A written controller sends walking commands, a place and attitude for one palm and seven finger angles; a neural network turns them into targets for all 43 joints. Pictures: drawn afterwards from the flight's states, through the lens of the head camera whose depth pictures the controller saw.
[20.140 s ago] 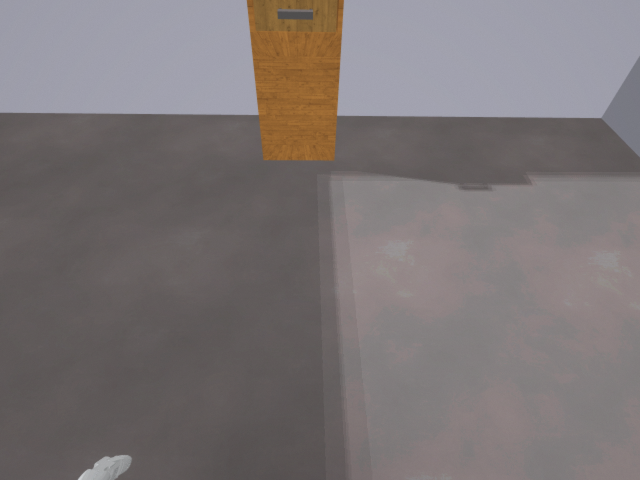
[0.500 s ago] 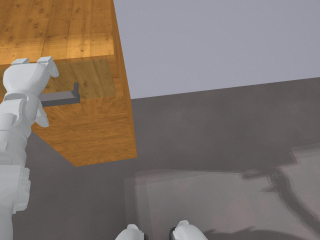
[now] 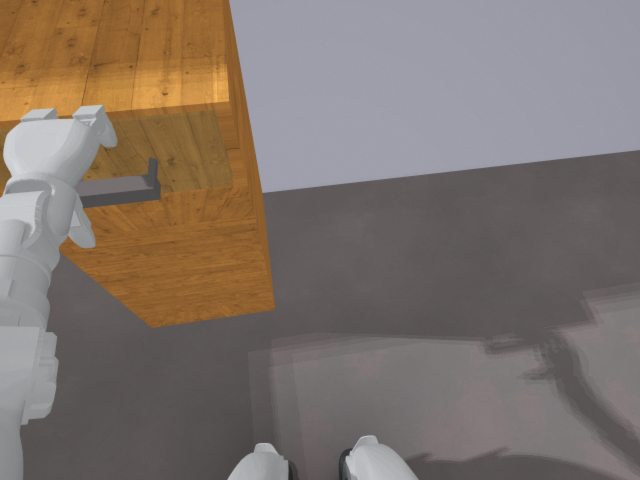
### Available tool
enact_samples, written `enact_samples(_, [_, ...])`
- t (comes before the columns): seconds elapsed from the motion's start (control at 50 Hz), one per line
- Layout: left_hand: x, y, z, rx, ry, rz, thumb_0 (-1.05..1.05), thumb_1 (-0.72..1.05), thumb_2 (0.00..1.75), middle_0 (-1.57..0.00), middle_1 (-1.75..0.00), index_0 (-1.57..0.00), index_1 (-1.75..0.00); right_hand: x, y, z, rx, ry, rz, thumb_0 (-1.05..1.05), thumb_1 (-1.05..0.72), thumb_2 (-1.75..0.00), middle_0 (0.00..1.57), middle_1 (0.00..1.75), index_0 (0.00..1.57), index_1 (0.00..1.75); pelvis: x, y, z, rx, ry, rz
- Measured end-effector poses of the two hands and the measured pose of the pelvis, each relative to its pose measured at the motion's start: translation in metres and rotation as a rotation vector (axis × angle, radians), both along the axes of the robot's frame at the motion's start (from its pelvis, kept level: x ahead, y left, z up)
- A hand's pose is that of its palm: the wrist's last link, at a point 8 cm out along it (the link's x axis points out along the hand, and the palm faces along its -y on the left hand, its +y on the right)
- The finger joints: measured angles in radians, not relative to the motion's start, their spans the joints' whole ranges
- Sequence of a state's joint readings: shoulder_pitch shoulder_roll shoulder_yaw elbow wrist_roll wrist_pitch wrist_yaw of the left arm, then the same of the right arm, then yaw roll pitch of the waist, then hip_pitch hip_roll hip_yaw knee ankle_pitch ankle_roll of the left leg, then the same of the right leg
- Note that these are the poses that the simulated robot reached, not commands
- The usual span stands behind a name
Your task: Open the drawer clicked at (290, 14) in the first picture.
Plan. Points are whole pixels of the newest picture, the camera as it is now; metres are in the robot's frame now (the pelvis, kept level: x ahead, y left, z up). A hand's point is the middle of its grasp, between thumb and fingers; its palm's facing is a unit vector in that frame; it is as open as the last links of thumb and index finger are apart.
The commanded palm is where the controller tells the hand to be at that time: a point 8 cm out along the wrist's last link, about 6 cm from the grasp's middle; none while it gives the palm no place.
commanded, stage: re-aim the fingers above the handle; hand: left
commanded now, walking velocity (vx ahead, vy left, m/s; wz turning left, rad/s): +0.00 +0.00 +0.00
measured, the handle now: (109, 180) +0.53 +0.28 +0.00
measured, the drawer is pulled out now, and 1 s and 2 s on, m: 0.00 0.00 0.00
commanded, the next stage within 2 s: lower the fingers behind the handle in 0.62 s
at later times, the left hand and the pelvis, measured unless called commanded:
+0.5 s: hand (78, 178) +0.48 +0.29 +0.06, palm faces -0.04 +0.01 -1.00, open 13.6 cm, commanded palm +0.49 +0.32 +0.10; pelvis +0.00 +0.00 +0.00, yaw +0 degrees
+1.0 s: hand (79, 179) +0.49 +0.29 +0.06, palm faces +0.00 +0.00 -1.00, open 13.5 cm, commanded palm +0.48 +0.32 +0.08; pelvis +0.00 +0.00 +0.00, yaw +0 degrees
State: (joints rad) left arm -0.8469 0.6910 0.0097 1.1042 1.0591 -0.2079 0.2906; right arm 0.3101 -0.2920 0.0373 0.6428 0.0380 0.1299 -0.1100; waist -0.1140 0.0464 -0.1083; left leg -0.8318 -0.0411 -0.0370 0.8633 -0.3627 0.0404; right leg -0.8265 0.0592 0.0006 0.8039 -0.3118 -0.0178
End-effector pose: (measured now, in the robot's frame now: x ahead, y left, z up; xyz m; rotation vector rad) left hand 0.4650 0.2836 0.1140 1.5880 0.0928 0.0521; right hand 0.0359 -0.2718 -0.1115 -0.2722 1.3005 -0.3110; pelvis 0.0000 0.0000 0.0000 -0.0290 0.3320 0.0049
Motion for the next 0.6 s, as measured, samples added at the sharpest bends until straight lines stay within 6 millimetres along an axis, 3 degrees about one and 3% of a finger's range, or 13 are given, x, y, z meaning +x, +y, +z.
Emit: enact_samples(0.6, [0.0, 0.0, 0.0, -0.005, 0.005, 0.004, 0.0, -0.49, 0.31, -0.37, -1.23, -0.36, -1.22, -0.011, -0.006, -0.001, -0.006, 0.02, -0.011, 0.01, -0.91, -0.89, 0.2, 0.3, 0.2, 0.3, -0.002, -0.005, -0.002, 0.0, 0.006, -0.001])
